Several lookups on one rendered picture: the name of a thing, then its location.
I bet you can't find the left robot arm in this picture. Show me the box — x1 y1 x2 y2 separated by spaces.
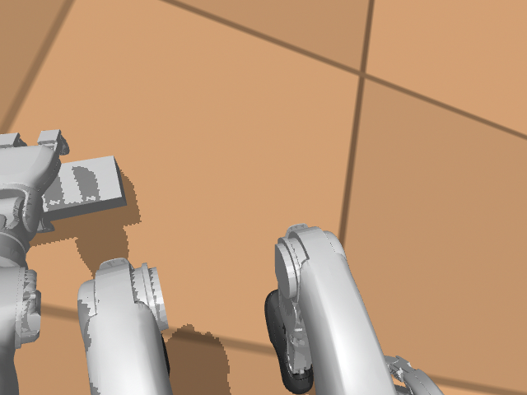
0 184 43 395

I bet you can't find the carton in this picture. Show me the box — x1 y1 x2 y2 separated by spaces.
42 156 127 221

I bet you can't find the right robot foot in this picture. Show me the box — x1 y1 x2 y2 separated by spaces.
264 289 314 394

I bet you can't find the right robot hand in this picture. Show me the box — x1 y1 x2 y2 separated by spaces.
384 355 444 395

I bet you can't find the left robot hand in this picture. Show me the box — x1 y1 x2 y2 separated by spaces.
0 129 69 233

